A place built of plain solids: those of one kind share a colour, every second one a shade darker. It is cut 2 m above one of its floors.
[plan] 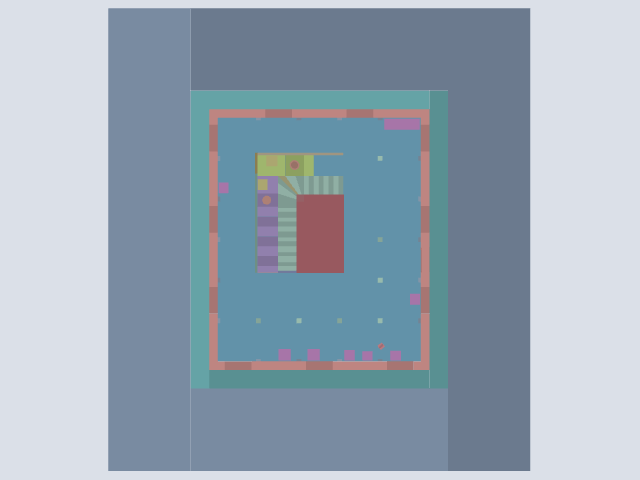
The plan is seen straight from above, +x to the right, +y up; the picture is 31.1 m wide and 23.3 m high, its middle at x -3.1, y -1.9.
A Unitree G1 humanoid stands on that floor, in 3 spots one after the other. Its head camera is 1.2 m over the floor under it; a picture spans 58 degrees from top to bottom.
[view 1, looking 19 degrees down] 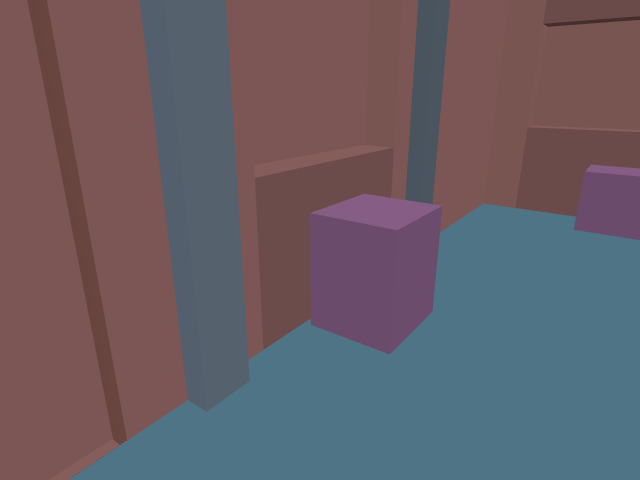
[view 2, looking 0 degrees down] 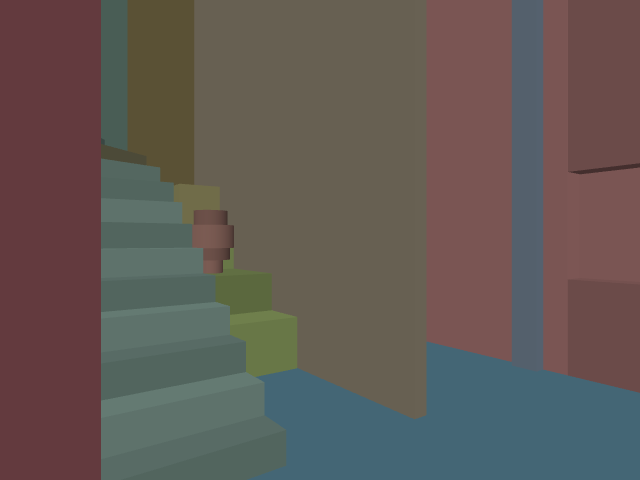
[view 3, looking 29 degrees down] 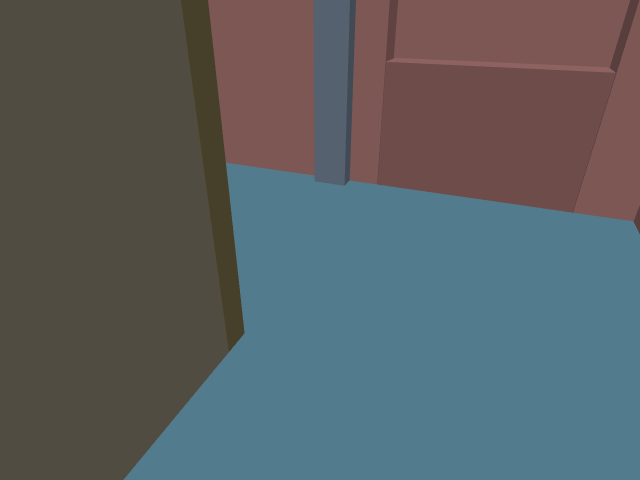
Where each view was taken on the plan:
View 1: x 0.49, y -2.87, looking -54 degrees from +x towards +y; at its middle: chest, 2.15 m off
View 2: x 0.00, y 0.00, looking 144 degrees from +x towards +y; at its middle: wall_foot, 3.76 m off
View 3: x -5.10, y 3.13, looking -158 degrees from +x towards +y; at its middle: floor_storey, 2.48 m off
